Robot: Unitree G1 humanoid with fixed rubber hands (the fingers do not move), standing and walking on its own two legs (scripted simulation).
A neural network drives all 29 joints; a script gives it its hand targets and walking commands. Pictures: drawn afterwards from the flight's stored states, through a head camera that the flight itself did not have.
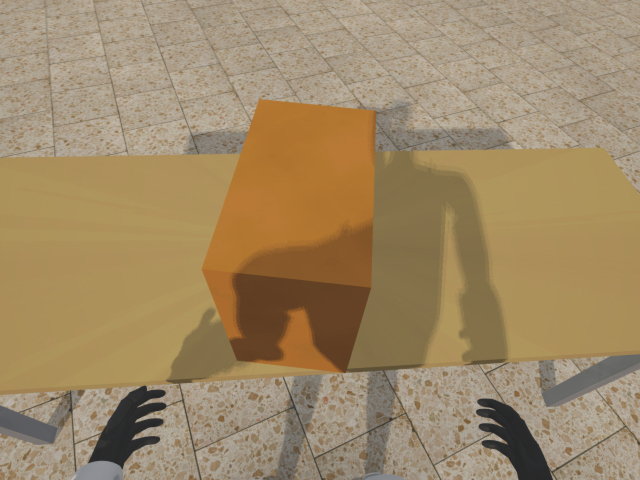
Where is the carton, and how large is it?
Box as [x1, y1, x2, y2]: [202, 99, 375, 372]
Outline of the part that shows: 259,99 206,254 202,270 237,360 345,372 370,289 375,111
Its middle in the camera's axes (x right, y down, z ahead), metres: -0.03 -0.01 +0.62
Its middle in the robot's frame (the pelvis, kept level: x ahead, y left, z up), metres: +0.48 +0.03 -0.04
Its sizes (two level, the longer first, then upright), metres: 0.316 0.183 0.286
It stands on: a table, 0.58 m high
